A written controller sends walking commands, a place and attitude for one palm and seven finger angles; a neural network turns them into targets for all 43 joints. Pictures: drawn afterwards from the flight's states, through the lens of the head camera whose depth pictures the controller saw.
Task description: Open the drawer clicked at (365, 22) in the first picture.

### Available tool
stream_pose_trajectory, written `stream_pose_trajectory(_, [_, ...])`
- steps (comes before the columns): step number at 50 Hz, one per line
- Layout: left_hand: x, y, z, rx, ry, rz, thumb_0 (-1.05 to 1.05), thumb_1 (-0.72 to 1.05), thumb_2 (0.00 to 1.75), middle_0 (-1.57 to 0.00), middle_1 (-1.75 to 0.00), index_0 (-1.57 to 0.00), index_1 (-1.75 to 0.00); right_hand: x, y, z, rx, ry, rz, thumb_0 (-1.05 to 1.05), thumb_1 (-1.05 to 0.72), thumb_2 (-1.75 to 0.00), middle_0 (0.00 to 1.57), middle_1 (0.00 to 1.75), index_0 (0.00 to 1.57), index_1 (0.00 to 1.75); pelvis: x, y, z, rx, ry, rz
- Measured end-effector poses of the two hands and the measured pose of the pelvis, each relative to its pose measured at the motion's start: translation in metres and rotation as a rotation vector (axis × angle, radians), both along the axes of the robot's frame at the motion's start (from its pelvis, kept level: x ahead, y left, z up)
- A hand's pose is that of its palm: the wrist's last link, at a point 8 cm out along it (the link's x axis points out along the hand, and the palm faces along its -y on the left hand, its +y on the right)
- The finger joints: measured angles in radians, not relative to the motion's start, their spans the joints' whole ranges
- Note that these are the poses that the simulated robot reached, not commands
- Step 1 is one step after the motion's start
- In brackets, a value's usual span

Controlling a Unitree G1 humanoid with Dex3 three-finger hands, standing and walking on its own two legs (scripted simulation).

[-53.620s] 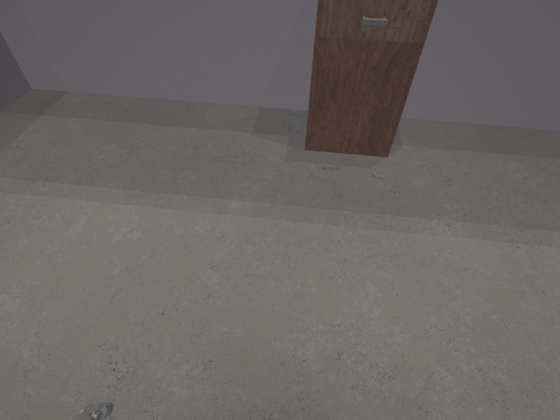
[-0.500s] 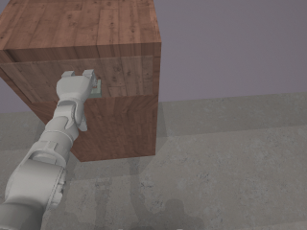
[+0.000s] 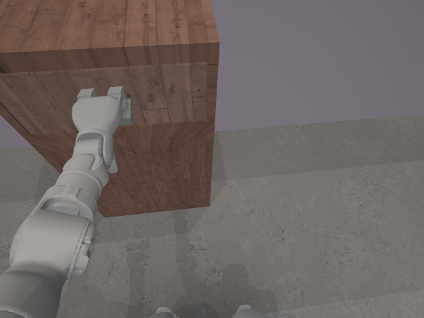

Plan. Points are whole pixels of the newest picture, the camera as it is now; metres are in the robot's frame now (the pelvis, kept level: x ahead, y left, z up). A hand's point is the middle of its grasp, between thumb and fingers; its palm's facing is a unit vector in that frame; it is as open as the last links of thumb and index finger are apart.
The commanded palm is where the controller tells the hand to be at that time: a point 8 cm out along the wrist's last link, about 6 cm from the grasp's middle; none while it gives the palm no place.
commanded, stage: lower the fingers behind the handle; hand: left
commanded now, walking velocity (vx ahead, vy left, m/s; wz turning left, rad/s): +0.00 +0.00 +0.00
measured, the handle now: (109, 112) +0.56 +0.19 +0.01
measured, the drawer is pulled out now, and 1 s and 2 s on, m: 0.00 0.00 0.00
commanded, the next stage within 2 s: lift the fingers back up to retry in 0.74 s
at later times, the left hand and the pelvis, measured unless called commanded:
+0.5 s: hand (107, 132) +0.50 +0.19 +0.02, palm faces -0.03 +0.02 -1.00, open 13.8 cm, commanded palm +0.48 +0.17 +0.04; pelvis -0.02 +0.00 -0.02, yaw +0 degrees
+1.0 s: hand (107, 132) +0.50 +0.19 +0.02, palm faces -0.03 +0.01 -1.00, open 13.7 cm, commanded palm +0.49 +0.18 +0.07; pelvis -0.03 +0.01 -0.02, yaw +0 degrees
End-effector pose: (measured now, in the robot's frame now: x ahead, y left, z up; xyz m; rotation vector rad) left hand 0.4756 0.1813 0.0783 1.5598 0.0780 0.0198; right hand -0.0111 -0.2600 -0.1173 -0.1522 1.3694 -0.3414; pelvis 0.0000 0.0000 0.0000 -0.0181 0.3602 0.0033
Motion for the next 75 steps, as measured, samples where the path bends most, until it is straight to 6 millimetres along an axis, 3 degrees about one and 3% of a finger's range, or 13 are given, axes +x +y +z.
stream_pose_trajectory(12, [0.001,0.0,-0.006,0.023,-0.036,0.028,0.0,-0.49,0.3,-0.31,-1.2,-0.31,-1.3,-0.01,-0.001,-0.006,-0.009,0.016,0.012,0.0,-0.91,-0.9,0.2,0.3,0.2,0.3,-0.011,0.002,-0.009,-0.005,0.027,0.006])
stream_pose_trajectory(39, [0.001,0.002,-0.01,0.025,-0.028,0.018,0.0,-0.49,0.3,-0.28,-1.25,-0.32,-1.27,-0.042,0.007,-0.015,-0.028,0.031,-0.002,0.0,-0.91,-0.9,0.2,0.3,0.21,0.3,-0.032,0.006,-0.023,-0.014,0.047,0.002])
stream_pose_trajectory(54, [0.002,0.003,-0.006,0.015,0.015,0.021,0.0,-0.49,0.3,-0.28,-1.22,-0.33,-1.21,-0.043,0.009,-0.005,-0.038,0.018,-0.023,0.0,-0.91,-0.9,0.2,0.3,0.2,0.3,-0.03,0.01,-0.014,-0.017,0.032,-0.004])
stream_pose_trajectory(59, [0.002,0.005,-0.001,-0.018,0.032,0.008,0.0,-0.49,0.3,-0.27,-1.21,-0.34,-1.17,-0.039,0.012,0.001,-0.03,0.025,-0.033,0.0,-0.91,-0.9,0.2,0.3,0.2,0.3,-0.02,0.011,-0.006,-0.015,0.014,-0.009])
stream_pose_trajectory(64, [0.005,-0.001,0.02,-0.036,-0.046,-0.042,0.0,-0.49,0.3,-0.3,-1.2,-0.33,-1.17,-0.028,0.013,0.006,-0.018,0.033,-0.022,0.0,-0.91,-0.9,0.2,0.3,0.2,0.3,-0.007,0.01,0.001,-0.014,-0.005,-0.003])
stream_pose_trajectory(68, [0.013,-0.002,0.039,-0.016,-0.093,-0.016,0.0,-0.49,0.3,-0.31,-1.2,-0.33,-1.18,-0.013,0.01,0.007,-0.002,0.02,-0.016,0.0,-0.91,-0.9,0.2,0.3,0.2,0.3,0.001,0.009,0.005,-0.011,-0.015,-0.001])
stream_pose_trajectory(75, [0.015,-0.007,0.047,-0.022,-0.016,0.047,0.0,-0.49,0.3,-0.33,-1.2,-0.34,-1.22,0.023,0.006,0.01,0.023,-0.042,-0.015,0.0,-0.91,-0.9,0.2,0.3,0.2,0.3,0.014,0.006,0.015,0.0,-0.048,-0.013])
